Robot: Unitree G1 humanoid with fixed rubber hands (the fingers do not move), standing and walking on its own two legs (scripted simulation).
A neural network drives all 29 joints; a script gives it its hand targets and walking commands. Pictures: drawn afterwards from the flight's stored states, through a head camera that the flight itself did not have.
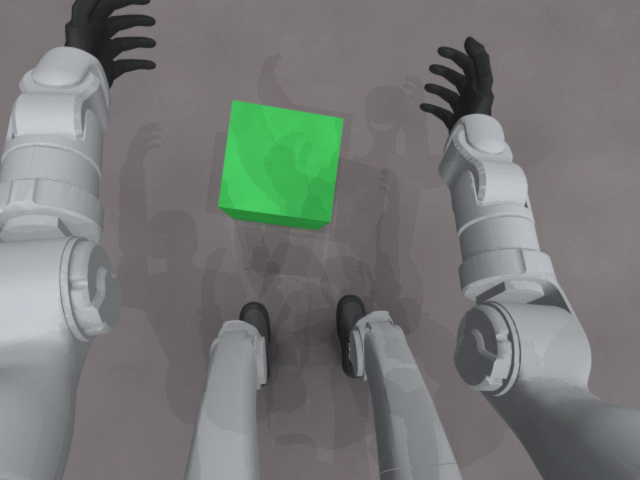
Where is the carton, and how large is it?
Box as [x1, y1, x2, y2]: [218, 100, 343, 229]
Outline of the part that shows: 233,100 218,206 233,218 312,229 317,229 329,222 343,118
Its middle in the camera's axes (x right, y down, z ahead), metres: -0.08 -0.15 +0.84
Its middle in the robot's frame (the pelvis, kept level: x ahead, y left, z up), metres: +0.52 +0.02 -0.52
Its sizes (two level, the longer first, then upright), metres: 0.210 0.200 0.250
